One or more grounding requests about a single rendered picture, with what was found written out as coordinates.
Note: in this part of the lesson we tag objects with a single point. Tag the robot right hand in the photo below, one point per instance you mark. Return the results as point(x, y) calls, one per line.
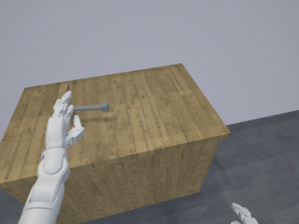
point(244, 214)

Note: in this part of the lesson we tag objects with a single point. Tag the tap lever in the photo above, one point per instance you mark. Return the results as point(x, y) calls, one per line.
point(104, 106)

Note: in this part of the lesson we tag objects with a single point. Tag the robot left hand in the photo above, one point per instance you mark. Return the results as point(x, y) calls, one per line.
point(56, 132)

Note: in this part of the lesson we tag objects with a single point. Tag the left robot forearm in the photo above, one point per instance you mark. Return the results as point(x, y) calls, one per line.
point(46, 195)

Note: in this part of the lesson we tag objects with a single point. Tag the counter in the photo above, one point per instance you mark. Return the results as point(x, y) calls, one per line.
point(155, 143)

